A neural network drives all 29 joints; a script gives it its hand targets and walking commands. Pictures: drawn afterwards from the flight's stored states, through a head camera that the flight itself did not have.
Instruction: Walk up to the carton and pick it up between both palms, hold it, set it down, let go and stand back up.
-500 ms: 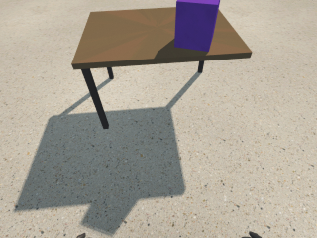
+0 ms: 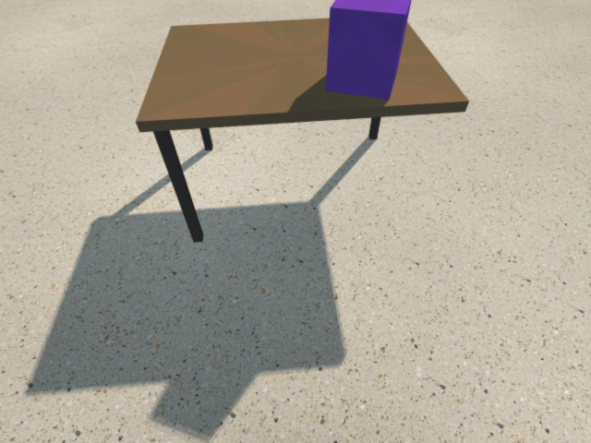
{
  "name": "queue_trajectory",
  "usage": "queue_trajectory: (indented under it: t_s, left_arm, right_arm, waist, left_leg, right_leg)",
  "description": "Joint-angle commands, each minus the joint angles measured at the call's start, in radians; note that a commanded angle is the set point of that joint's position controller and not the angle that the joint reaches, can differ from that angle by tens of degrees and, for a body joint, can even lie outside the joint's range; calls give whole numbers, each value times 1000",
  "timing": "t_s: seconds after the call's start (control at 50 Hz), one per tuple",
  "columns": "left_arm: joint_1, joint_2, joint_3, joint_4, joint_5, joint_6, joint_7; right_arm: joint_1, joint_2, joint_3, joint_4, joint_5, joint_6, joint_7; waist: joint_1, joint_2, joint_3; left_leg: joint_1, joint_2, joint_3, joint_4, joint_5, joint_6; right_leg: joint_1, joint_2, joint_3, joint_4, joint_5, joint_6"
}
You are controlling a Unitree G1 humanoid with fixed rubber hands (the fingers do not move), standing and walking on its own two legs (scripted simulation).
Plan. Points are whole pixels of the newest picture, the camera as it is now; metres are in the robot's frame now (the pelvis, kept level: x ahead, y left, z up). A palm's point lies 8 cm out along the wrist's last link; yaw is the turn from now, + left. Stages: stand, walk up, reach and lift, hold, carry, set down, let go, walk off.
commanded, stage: stand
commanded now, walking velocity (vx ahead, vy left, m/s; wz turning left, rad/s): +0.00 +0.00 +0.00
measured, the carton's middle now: (367, 43) +1.24 -0.24 -0.01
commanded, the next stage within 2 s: walk up in 0.80 s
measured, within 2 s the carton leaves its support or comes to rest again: neither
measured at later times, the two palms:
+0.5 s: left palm out of the picture +0.06 +0.25 -0.11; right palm out of the picture +0.06 -0.24 -0.12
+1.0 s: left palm out of the picture +0.05 +0.25 -0.12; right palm out of the picture +0.05 -0.24 -0.12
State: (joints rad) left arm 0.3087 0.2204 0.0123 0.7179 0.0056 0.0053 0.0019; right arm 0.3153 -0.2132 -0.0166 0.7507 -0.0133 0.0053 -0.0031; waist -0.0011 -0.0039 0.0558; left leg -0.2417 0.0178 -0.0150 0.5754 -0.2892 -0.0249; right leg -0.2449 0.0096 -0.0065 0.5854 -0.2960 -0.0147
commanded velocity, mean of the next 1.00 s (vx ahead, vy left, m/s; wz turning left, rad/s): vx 0.00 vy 0.00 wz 0.00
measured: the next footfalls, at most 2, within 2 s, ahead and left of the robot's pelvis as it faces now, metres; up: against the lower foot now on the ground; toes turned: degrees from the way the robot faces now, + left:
right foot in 1.32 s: +0.15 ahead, -0.21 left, +0.00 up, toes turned -2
left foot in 1.70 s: +0.32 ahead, +0.04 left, +0.00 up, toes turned +8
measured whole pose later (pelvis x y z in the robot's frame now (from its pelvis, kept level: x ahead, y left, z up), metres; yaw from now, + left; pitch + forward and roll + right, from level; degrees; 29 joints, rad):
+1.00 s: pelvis +0.00 +0.00 +0.00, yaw +0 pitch -2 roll +0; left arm 0.32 0.22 0.00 0.83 0.00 0.00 0.01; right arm 0.33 -0.22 -0.01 0.84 -0.01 0.00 -0.01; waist 0.00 0.00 0.05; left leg -0.22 0.01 -0.02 0.52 -0.27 -0.02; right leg -0.22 0.00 0.00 0.53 -0.27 -0.01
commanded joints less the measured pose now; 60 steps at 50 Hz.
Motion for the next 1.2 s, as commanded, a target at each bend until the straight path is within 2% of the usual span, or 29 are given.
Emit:
queue_trajectory:
  t_s: [0.0,0.42,0.66,0.96,0.98,1.0,1.02,1.04,1.06,1.08,1.1,1.14,1.18]
  left_arm:
    - [4,142,42,-93,0,-31,9]
    - [25,147,37,-38,-2,-29,13]
    - [29,149,34,-1,-4,-28,16]
    - [39,148,31,47,-4,-28,21]
    - [84,185,76,30,42,-23,-4]
    - [51,173,80,17,54,-15,-17]
    - [28,136,74,-11,61,-11,-28]
    - [16,110,71,-30,63,-7,-36]
    - [3,121,75,-46,63,-9,-41]
    - [-1,127,77,-57,61,-14,-44]
    - [-7,134,83,-64,57,-19,-49]
    - [18,132,90,-75,49,-25,-59]
    - [59,115,96,-81,41,-29,-67]
  right_arm:
    - [12,-140,-44,-102,0,-31,-8]
    - [26,-144,-37,-63,4,-29,-13]
    - [38,-147,-34,-31,4,-27,-15]
    - [43,-149,-30,12,7,-28,-20]
    - [169,-176,-75,2,-47,-36,-14]
    - [192,-222,-96,10,-57,-36,-14]
    - [223,-268,-112,30,-57,-35,-17]
    - [219,-297,-121,41,-60,-35,-24]
    - [207,-287,-117,41,-61,-43,-30]
    - [196,-263,-110,39,-64,-52,-34]
    - [181,-245,-105,36,-64,-59,-34]
    - [116,-245,-104,25,-58,-64,-31]
    - [49,-258,-109,14,-52,-63,-24]
  waist:
    - [1,0,-29]
    - [3,10,-17]
    - [1,-5,2]
    - [5,8,-8]
    - [-12,-28,-107]
    - [-35,8,4]
    - [-53,98,76]
    - [-65,159,127]
    - [-64,136,160]
    - [-59,117,162]
    - [-55,96,147]
    - [-32,137,109]
    - [-5,204,87]
  left_leg:
    - [1,61,-77,-113,101,43]
    - [0,62,-81,-135,106,43]
    - [-2,61,-83,-151,94,40]
    - [11,66,-84,-162,135,41]
    - [75,71,-151,-140,-379,113]
    - [55,135,-279,-207,-558,160]
    - [69,246,-439,-329,-686,221]
    - [67,364,-578,-408,-700,297]
    - [86,401,-621,-422,-636,328]
    - [109,394,-602,-416,-574,325]
    - [102,361,-555,-408,-533,303]
    - [42,305,-442,-392,-479,263]
    - [-71,254,-328,-363,-451,238]
  right_leg:
    - [-26,-95,110,-158,62,-24]
    - [-17,-97,109,-171,76,-21]
    - [-21,-98,109,-190,59,-17]
    - [11,-98,106,-192,110,-12]
    - [-18,-59,77,-74,-393,-45]
    - [-195,-42,68,7,-486,-41]
    - [-327,-13,-3,133,-415,-15]
    - [-414,-26,-21,296,-309,4]
    - [-497,-80,36,350,-258,11]
    - [-528,-106,59,360,-221,15]
    - [-509,-112,68,358,-187,20]
    - [-397,-119,56,295,-181,28]
    - [-237,-117,33,220,-168,25]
